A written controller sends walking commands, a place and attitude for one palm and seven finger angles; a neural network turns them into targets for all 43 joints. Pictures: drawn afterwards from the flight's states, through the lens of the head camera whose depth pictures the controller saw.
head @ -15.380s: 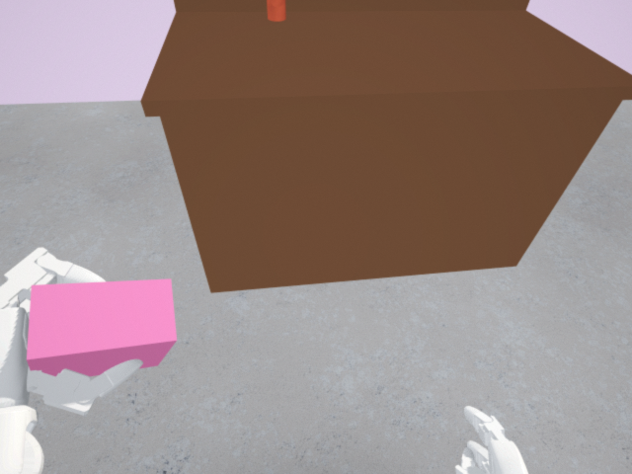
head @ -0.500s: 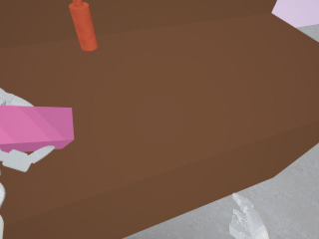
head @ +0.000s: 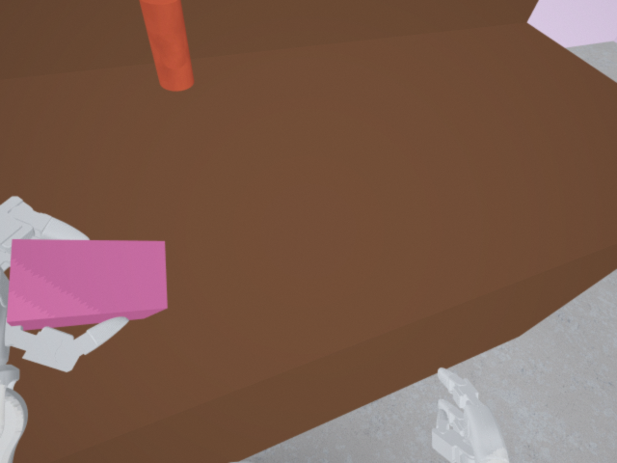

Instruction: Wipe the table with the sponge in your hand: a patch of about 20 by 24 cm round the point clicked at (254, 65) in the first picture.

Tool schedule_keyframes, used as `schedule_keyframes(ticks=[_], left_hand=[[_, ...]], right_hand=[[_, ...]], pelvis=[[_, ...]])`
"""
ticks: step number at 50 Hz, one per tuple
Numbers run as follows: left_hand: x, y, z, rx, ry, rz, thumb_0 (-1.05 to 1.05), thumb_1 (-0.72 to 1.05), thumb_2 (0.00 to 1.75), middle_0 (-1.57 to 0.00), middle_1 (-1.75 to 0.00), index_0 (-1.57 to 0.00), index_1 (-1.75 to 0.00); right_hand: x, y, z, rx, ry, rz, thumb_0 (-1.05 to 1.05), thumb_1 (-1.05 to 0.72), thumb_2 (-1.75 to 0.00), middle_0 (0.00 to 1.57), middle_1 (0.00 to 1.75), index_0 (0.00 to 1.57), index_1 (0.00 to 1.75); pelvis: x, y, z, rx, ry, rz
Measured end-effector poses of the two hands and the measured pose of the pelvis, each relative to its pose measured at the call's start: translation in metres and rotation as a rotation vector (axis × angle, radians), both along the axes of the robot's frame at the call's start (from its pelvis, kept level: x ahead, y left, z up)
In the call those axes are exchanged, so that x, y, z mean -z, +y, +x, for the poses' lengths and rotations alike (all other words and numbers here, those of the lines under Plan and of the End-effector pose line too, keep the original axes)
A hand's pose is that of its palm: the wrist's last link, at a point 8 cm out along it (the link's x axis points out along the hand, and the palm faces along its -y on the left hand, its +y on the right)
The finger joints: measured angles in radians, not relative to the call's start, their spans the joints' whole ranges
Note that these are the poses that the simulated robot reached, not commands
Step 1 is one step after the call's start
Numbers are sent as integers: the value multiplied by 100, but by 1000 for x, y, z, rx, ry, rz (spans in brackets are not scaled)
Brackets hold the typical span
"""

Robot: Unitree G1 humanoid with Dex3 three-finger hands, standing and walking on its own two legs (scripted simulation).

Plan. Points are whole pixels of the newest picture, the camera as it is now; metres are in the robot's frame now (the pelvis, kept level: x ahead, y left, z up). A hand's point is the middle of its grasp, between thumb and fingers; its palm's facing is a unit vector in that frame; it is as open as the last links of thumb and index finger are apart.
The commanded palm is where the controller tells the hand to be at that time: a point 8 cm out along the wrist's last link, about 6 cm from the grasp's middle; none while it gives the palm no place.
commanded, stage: shuffle to correct the standing spot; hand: left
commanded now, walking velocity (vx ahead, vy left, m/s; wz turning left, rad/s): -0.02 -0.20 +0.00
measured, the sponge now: (111, 285) +0.24 +0.23 +0.14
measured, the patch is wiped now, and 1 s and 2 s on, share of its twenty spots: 0.00 0.00 0.00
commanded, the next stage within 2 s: none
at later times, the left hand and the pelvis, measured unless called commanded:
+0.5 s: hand (136, 299) +0.22 +0.19 +0.16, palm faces +0.37 -0.85 -0.37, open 10.3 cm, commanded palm +0.16 +0.22 +0.18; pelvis +0.00 -0.06 -0.01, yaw +1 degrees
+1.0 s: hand (150, 298) +0.23 +0.18 +0.16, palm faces +0.33 -0.85 -0.40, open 10.3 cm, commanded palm +0.16 +0.22 +0.18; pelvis +0.01 -0.07 -0.01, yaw +1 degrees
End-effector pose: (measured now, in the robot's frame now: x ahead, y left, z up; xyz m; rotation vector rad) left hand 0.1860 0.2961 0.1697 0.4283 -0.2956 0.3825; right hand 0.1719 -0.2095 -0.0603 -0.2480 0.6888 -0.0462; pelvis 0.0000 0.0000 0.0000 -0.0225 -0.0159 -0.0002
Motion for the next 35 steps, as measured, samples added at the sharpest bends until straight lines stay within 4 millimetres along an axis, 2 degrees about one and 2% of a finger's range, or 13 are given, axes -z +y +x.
schedule_keyframes(ticks=[5,9,18,26,30,35], left_hand=[[-4,-11,2,32,14,29,-2,-52,101,-70,-134,-73,-134],[-7,-22,-2,40,35,56,-2,-52,101,-70,-134,-73,-134],[-7,-46,-14,16,50,51,-2,-52,101,-70,-134,-73,-134],[-4,-67,-3,52,28,20,-2,-52,101,-70,-134,-73,-134],[-5,-74,4,80,32,39,-2,-52,101,-70,-134,-73,-134],[-6,-77,6,95,46,65,-2,-52,101,-70,-134,-73,-134]], right_hand=[[-1,2,6,-16,-21,36,1,-90,-90,20,30,20,30],[1,-7,4,-13,-17,53,1,-90,-90,20,30,20,30],[6,-55,-7,22,27,1,1,-90,-90,20,30,20,30],[5,-95,-11,89,25,-64,1,-91,-90,20,30,20,30],[5,-102,-11,108,21,-69,1,-91,-90,20,30,20,30],[7,-101,-10,107,30,-57,1,-91,-90,20,30,20,30]], pelvis=[[0,-7,-3,1,-9,-4],[0,-17,-5,-1,-9,-13],[1,-46,-5,-9,5,-23],[6,-61,-1,-11,11,-15],[7,-65,2,-11,14,-16],[8,-68,4,-13,15,-18]])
